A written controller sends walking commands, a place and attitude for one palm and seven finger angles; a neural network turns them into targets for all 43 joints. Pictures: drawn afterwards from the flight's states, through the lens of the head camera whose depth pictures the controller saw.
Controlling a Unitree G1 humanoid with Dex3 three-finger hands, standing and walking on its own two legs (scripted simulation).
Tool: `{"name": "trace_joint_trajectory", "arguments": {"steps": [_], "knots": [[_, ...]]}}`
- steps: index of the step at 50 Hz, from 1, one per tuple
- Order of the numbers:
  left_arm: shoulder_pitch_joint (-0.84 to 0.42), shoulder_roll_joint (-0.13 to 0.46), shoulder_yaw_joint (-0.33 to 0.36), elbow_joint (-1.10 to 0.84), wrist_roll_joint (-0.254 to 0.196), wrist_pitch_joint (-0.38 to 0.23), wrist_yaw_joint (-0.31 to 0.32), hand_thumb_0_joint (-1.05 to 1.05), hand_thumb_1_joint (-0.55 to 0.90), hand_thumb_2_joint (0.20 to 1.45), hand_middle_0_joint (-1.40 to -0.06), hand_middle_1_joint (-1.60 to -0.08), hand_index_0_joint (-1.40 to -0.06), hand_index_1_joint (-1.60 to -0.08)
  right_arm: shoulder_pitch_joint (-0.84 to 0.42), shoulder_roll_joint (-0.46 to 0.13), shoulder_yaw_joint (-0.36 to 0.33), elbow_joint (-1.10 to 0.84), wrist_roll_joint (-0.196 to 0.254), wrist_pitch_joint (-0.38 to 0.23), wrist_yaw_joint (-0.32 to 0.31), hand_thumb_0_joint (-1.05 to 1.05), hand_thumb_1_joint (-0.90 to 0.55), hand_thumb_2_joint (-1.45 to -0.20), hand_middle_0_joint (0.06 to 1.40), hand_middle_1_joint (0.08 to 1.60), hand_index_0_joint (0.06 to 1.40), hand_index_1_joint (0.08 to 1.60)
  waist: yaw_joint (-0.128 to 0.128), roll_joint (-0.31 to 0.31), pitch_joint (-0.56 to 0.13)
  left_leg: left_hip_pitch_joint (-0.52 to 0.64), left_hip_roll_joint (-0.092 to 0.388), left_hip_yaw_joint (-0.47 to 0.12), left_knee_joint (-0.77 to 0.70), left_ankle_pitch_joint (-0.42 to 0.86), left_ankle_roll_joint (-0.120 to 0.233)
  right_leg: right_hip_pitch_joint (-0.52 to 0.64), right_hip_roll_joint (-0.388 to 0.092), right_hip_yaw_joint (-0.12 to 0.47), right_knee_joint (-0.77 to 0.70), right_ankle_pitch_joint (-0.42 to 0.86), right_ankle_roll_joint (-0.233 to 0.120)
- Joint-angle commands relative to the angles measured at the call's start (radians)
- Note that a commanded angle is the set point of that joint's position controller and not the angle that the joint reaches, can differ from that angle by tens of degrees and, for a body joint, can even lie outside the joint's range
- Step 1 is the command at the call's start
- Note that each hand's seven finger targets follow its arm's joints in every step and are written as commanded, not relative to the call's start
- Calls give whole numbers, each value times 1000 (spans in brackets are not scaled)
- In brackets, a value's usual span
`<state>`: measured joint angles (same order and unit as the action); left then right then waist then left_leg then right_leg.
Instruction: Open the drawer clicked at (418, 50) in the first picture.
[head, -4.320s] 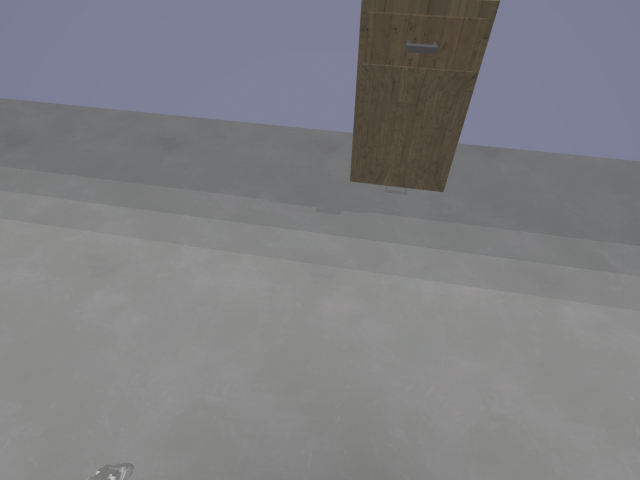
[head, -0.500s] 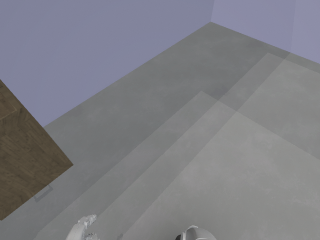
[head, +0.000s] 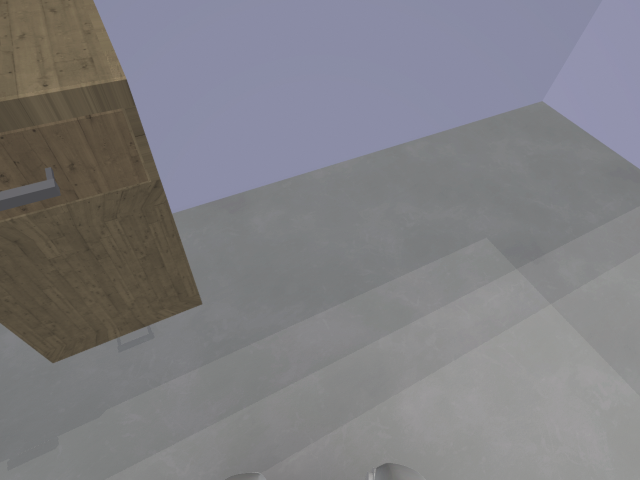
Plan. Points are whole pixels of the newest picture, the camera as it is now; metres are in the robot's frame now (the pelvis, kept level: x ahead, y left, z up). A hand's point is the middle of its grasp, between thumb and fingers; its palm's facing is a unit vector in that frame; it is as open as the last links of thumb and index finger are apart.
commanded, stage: turn to face it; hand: left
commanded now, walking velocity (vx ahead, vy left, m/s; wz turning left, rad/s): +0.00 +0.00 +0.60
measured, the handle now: (21, 187) +0.56 +0.58 -0.07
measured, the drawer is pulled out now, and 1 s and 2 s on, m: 0.00 0.00 0.00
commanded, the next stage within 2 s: take the last steps up to it in 0.66 s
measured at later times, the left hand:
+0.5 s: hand out of the picture +0.03 +0.16 -0.14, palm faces +0.30 -0.91 -0.27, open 7.4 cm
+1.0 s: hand out of the picture -0.08 +0.20 -0.15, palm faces +0.47 -0.85 -0.23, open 7.4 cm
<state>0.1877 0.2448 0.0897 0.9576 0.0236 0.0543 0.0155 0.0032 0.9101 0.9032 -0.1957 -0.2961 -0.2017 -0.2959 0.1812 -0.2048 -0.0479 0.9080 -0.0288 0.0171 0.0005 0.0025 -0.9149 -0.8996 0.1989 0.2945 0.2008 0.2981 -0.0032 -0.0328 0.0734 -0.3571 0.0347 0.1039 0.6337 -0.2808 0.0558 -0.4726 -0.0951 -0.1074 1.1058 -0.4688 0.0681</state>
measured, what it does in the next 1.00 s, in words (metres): steps on the spot, turning left: right foot, then left foot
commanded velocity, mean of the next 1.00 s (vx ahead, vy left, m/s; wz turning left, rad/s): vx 0.08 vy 0.01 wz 0.36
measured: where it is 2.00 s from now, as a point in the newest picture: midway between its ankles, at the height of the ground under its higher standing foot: outside the picture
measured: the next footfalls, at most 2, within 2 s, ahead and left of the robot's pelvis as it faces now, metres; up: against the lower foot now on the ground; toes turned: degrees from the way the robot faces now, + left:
right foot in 0.34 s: +0.06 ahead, -0.17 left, +0.00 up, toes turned +10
left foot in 0.72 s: -0.03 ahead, +0.09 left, +0.00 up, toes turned +29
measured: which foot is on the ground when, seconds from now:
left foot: down 0.00-0.34, up 0.36-0.70, down 0.72-1.00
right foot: up 0.00-0.32, down 0.34-0.72, up 0.74-1.00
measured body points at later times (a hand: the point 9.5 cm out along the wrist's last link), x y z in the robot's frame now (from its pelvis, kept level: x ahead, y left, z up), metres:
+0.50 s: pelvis -0.01 -0.05 +0.01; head +0.02 -0.07 +0.46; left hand +0.01 +0.20 -0.12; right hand +0.14 -0.30 -0.14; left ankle -0.03 +0.07 -0.65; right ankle +0.02 -0.18 -0.73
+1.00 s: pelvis -0.02 +0.00 +0.02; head -0.01 +0.02 +0.47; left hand -0.11 +0.24 -0.14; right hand +0.15 -0.18 -0.12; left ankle -0.07 +0.07 -0.73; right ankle +0.03 -0.14 -0.67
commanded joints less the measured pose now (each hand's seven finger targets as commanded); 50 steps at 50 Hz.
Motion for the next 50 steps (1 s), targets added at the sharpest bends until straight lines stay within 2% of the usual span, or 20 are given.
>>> {"name": "trace_joint_trajectory", "arguments": {"steps": [1, 9, 14, 15, 16, 17, 18, 19, 21, 23, 29, 31, 33, 34, 35, 36, 37, 40, 41, 50], "knots": [[2, 67, 7, -88, -8, -29, -5, 0, 900, 900, -200, -300, -200, -300, 17, -193, -49, -57, 7, -23, -13, 0, -900, -900, 200, 300, 200, 300, -10, 132, -153, 208, 226, -290, -307, 364, 98, -85, -15, 92, 20, 85, 24], [-49, 66, -3, -123, -15, -29, 6, 0, 900, 900, -200, -300, -200, -300, 57, -228, -72, -32, 6, -1, -3, 0, -900, -900, 200, 300, 200, 300, -46, 172, -148, 240, 214, -409, -288, 351, 127, -12, 32, 93, -234, 11, 27], [50, 81, -4, -114, -22, -39, 13, 0, 900, 900, -200, -300, -200, -300, -14, -231, -81, -57, 9, 14, 5, 0, -900, -900, 200, 300, 200, 300, 3, 194, -158, 91, 141, -441, -232, 314, 80, 233, 79, 73, -536, 126, 3], [100, 97, 3, -107, -21, -43, 17, 0, 900, 900, -200, -300, -200, -300, -32, -214, -79, -70, 14, 16, 8, 0, -900, -900, 200, 300, 200, 300, 31, 164, -159, -8, 111, -426, -191, 216, 44, 357, 54, 82, -677, 206, -8], [130, 165, 17, -108, -6, -50, 23, 0, 900, 900, -200, -300, -200, -300, -30, -157, -73, -84, 21, 20, 14, 0, -900, -900, 200, 300, 200, 300, 48, -25, -155, -180, 10, -332, -31, 13, -26, 474, -116, 246, -830, 113, -66], [107, 245, 26, -129, 8, -52, 25, 0, 900, 900, -200, -300, -200, -300, -45, -104, -63, -118, 18, 19, 16, 0, -900, -900, 200, 300, 200, 300, 53, -280, -100, -314, -117, -136, 224, -252, -99, 429, -377, 495, -907, 116, -184], [59, 237, 17, -153, 0, -48, 26, 0, 900, 900, -200, -300, -200, -300, -44, -158, -73, -115, 5, 25, 18, 0, -900, -900, 200, 300, 200, 300, 36, -175, -98, -258, -65, -181, 414, -258, -85, 279, -401, 451, -900, 119, -224], [3, 206, 21, -161, -2, -50, 31, 0, 900, 900, -200, -300, -200, -300, -39, -144, -76, -105, 5, 37, 19, 0, -900, -900, 200, 300, 200, 300, 4, -207, -77, -253, -48, -182, 504, -237, -85, 230, -351, 418, -887, 141, -203], [-64, 137, -8, -167, 0, -57, 24, 0, 900, 900, -200, -300, -200, -300, -16, -139, -70, -62, 3, 42, 30, 0, -900, -900, 200, 300, 200, 300, -34, -142, 10, -236, -11, -144, 595, -108, -103, 178, -234, 210, -823, 299, -168], [-34, 130, -11, -159, 3, -62, 23, 0, 900, 900, -200, -300, -200, -300, -2, -121, -60, -54, 8, 40, 32, 0, -900, -900, 200, 300, 200, 300, -22, -171, -26, -217, -10, -102, 534, -104, -120, 257, -210, 121, -777, 456, -164], [103, 184, 2, -93, 12, -57, 18, 0, 900, 900, -200, -300, -200, -300, -122, -95, -34, -75, 18, 31, 27, 0, -900, -900, 200, 300, 200, 300, 55, -183, -56, -101, -19, -24, 212, -185, -120, 358, -249, 94, -708, 683, -188], [109, 201, 7, -82, 12, -54, 18, 0, 900, 900, -200, -300, -200, -300, -102, -91, -28, -68, 21, 24, 23, 0, -900, -900, 200, 300, 200, 300, 50, -206, -87, -43, -31, -6, 102, -170, -110, 386, -246, 85, -669, 745, -180], [80, 200, 11, -76, 4, -51, 18, 0, 900, 900, -200, -300, -200, -300, -33, -104, -27, -43, 20, 13, 18, 0, -900, -900, 200, 300, 200, 300, 11, -188, -122, 91, -32, 8, -98, -25, -99, 362, -222, 39, -590, 715, -130], [73, 181, 6, -74, -6, -46, 15, 0, 900, 900, -200, -300, -200, -300, 9, -140, -33, -30, 18, 4, 19, 0, -900, -900, 200, 300, 200, 300, -13, -105, -153, 223, -2, -20, -237, 125, -84, 297, -193, -1, -488, 646, -83], [103, 126, 2, -98, -14, -41, 11, 0, 900, 900, -200, -300, -200, -300, 48, -242, -56, -31, 7, -9, 15, 0, -900, -900, 200, 300, 200, 300, -28, 155, -212, 415, 217, -270, -261, 421, 0, 77, -94, -59, -303, 326, -13], [68, 71, -25, -125, -10, -37, 9, 0, 900, 900, -200, -300, -200, -300, 93, -307, -68, -22, 12, -2, 10, 0, -900, -900, 200, 300, 200, 300, -52, 333, -196, 414, 390, -424, -260, 753, 128, -58, -29, -21, -153, -185, 18], [1, 87, -23, -114, -5, -21, 20, 0, 900, 900, -200, -300, -200, -300, 115, -281, -64, 5, 10, -3, -3, 0, -900, -900, 200, 300, 200, 300, -77, 300, -181, 314, 362, -389, -277, 644, 148, -19, -26, 61, -60, -182, 4], [22, 75, -16, -58, -6, -25, -2, 0, 900, 900, -200, -300, -200, -300, -18, -195, -33, -17, 4, -9, -17, 0, -900, -900, 200, 300, 200, 300, -10, 219, -96, 228, 244, -291, -315, 368, 108, -34, -24, 78, -8, -8, 0], [42, 69, -19, -39, -3, -27, -8, 0, 900, 900, -200, -300, -200, -300, -15, -183, -30, -14, 6, -15, -17, 0, -900, -900, 200, 300, 200, 300, -7, 194, -93, 237, 224, -273, -335, 290, 102, -34, -16, 66, -18, 22, 1], [-25, 29, -38, -38, 3, -56, -27, 0, 900, 900, -200, -300, -200, -300, 127, -153, -32, 66, 3, -43, -19, 0, -900, -900, 200, 300, 200, 300, -40, 162, -38, 276, 218, -354, -420, -13, 140, -11, 8, 45, -308, 33, -15]]}}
